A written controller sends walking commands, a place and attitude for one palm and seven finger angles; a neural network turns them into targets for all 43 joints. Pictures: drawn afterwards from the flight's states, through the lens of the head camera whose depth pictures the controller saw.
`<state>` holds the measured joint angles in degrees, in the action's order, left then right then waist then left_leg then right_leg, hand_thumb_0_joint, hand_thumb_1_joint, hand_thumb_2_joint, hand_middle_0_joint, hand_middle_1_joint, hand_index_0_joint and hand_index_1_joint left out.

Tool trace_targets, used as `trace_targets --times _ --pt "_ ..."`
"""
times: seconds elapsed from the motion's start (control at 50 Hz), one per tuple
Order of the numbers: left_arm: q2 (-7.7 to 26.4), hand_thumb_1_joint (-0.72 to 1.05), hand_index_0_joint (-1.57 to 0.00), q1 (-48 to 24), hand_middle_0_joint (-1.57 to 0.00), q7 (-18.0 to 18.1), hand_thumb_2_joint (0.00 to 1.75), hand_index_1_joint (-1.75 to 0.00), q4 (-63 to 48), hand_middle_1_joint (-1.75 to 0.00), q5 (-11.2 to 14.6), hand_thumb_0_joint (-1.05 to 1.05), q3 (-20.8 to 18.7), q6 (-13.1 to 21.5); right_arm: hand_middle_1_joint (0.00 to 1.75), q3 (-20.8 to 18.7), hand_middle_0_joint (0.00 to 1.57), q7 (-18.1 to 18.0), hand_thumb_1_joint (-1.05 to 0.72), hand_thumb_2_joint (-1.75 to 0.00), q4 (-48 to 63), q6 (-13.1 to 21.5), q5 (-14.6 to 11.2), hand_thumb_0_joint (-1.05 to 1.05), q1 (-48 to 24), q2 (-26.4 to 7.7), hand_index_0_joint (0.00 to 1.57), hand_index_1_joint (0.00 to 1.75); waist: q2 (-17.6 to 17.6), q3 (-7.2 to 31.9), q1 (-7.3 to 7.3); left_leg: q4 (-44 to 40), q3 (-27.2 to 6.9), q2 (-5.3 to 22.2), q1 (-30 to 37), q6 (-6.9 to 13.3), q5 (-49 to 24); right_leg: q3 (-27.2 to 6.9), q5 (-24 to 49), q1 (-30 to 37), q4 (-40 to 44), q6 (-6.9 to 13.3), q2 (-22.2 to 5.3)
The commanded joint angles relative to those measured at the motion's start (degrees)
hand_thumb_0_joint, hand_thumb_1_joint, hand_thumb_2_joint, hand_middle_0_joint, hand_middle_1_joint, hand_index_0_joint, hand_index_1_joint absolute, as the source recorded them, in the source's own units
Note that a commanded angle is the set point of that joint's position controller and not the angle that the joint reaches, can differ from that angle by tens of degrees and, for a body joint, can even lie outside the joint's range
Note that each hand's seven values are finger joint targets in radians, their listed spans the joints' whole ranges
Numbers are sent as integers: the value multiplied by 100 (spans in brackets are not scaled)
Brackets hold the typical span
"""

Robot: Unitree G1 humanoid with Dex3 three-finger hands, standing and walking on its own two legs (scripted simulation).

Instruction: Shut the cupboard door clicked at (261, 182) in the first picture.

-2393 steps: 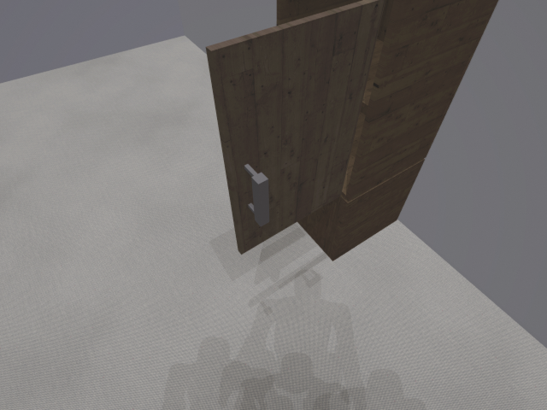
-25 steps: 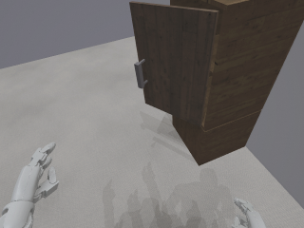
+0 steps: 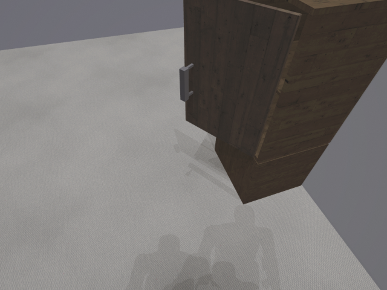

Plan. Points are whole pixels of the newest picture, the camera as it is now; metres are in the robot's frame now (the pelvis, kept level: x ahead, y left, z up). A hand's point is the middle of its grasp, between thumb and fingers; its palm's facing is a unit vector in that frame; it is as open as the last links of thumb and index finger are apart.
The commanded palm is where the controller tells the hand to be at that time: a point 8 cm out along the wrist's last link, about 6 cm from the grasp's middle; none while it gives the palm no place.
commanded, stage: let the arm hang, fingers relaxed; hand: left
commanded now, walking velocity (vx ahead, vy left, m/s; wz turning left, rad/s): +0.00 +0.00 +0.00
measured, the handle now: (187, 82) +0.90 +0.09 -0.09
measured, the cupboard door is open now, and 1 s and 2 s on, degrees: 33 33 33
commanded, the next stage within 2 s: look to check the result in 0.48 s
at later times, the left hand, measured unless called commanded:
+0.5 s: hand out of the picture +0.01 +0.17 -0.18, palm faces +0.01 -0.99 -0.15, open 7.3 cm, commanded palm none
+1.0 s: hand out of the picture -0.01 +0.19 -0.17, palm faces +0.02 -0.98 -0.21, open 7.3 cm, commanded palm none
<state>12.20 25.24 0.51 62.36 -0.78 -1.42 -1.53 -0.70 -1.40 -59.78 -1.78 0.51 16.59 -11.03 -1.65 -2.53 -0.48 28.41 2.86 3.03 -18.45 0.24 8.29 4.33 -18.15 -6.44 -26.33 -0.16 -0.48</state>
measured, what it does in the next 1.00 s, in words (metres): stands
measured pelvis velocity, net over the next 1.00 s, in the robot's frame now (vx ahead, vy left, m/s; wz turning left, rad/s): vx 0.02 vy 0.01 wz -0.02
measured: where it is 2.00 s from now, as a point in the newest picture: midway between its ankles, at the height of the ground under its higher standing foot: outside the picture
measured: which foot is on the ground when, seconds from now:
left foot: down 0.00-1.00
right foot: down 0.00-1.00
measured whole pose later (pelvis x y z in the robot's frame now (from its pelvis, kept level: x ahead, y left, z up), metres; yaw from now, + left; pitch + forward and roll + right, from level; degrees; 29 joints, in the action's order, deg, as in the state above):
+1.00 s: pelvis +0.02 +0.01 +0.00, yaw -1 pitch -2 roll +0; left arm 10.0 19.0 1.3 65.5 -0.8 -1.2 -0.1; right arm -0.9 -1.6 -64.5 -0.6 0.5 13.2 -10.2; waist -0.1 -2.7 0.0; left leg 24.5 4.8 1.8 -14.1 0.7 8.3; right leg 2.7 -17.9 -3.1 -23.2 -1.0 -1.8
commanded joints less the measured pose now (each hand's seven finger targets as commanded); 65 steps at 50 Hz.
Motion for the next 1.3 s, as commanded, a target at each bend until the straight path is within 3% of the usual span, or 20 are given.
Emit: trace_targets --times 0.0,0.1,0.12,0.34,0.7,1.16,1.2,1.28 --pt "500 90 -20 -148 -20 89 90 -30 -111 -30 -22 0 -40 153 30 -165 20 -47 -90 -90 97 101 14 0 84 -737 20 30 559 -403 128 -617 -514 357 722 158 463 -552 -225 -1135 970 328 -510" --pt "432 90 -20 -123 -20 116 90 -30 73 -30 -24 0 -15 136 30 -141 20 -27 -90 -90 -127 74 41 0 116 -587 20 30 450 -606 124 -721 -418 293 721 121 671 -598 -567 -1299 1031 304 -521" --pt "476 90 -20 -85 -20 118 90 -30 85 -30 -26 0 -20 140 30 -138 20 -23 -90 -90 -148 88 29 0 120 -592 20 30 304 -525 97 -748 -417 297 752 125 579 -583 -440 -1213 992 300 -517" --pt "318 90 -20 -214 -20 138 90 -30 131 -30 -15 0 -53 146 30 -88 20 -42 -90 -90 -295 163 56 0 143 -377 20 30 -13 -348 35 -871 -411 281 595 93 142 -470 244 -641 807 238 -504" --pt "240 90 -20 -169 -20 161 90 -30 201 -30 -13 0 -69 154 30 -127 20 -72 -90 -90 -349 157 33 0 197 -405 20 30 150 -269 76 -833 -417 307 867 135 50 -436 321 -640 841 224 -501" --pt "673 90 -20 -562 -20 116 90 -30 166 -30 -28 0 -92 209 30 -151 20 -48 -90 -90 -265 188 26 0 -333 -826 20 30 160 -270 72 -843 -414 340 1025 122 -314 -504 640 -478 1058 226 -590" --pt "451 90 -20 -473 -20 143 90 -30 152 -30 -13 0 -77 149 30 -90 20 -29 -90 -90 -238 143 37 0 -230 -535 20 30 139 -241 67 -650 -397 298 834 82 -587 -375 812 -382 833 170 -655" --pt "655 90 -20 -452 -20 175 90 -30 -68 -30 -17 0 -227 74 30 -151 20 -1 -90 -90 -63 57 50 0 -270 -592 20 30 282 -148 16 -70 -389 187 330 76 -825 -242 1137 -214 393 271 -903"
